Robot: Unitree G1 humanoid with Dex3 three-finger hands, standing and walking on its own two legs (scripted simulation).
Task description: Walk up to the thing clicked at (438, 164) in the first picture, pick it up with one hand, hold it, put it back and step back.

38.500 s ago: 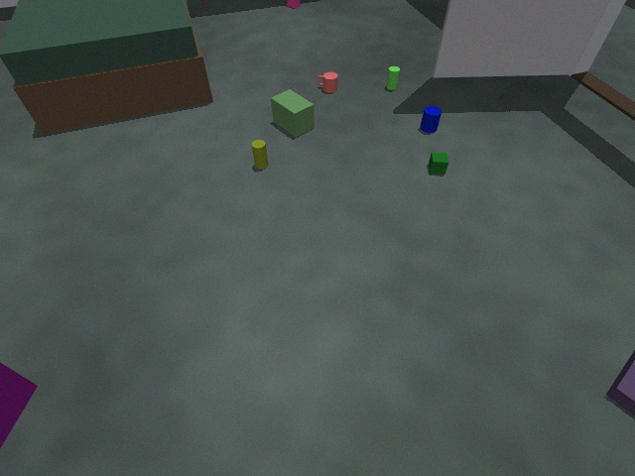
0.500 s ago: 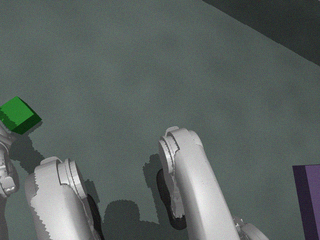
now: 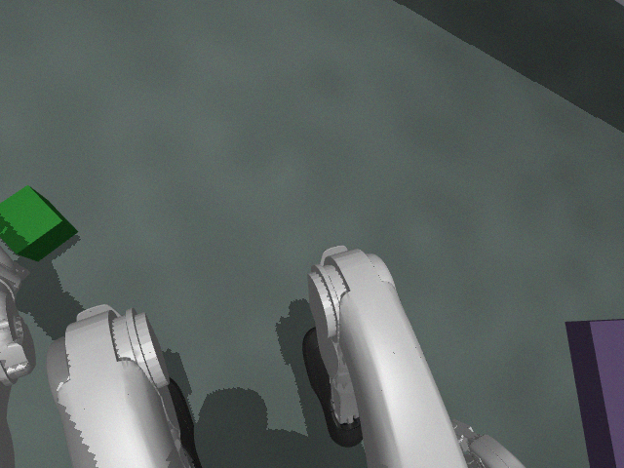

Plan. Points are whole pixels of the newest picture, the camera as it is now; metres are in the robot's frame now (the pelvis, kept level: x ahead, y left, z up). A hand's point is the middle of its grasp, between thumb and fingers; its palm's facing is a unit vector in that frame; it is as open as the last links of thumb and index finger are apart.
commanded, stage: approach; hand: left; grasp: from above
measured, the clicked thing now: (33, 224) +0.48 +0.31 -0.28
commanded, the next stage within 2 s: rest palm in 0.60 s
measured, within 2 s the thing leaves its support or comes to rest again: neither
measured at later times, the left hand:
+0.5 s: hand (10, 208) +0.47 +0.29 -0.17, palm faces -0.35 -0.28 -0.89, open 14.1 cm
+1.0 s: hand out of the picture +0.45 +0.31 -0.18, palm faces -0.36 -0.28 -0.89, open 14.0 cm
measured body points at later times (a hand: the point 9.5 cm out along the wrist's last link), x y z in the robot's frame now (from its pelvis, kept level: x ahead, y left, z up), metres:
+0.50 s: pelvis +0.00 +0.00 +0.00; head +0.24 +0.05 +0.37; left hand +0.49 +0.30 -0.12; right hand -0.02 -0.25 -0.09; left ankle +0.08 +0.14 -0.28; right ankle +0.10 -0.13 -0.28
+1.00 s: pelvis +0.00 +0.00 +0.00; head +0.25 +0.07 +0.37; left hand +0.47 +0.32 -0.13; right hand +0.03 -0.26 -0.09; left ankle +0.08 +0.14 -0.28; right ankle +0.10 -0.13 -0.28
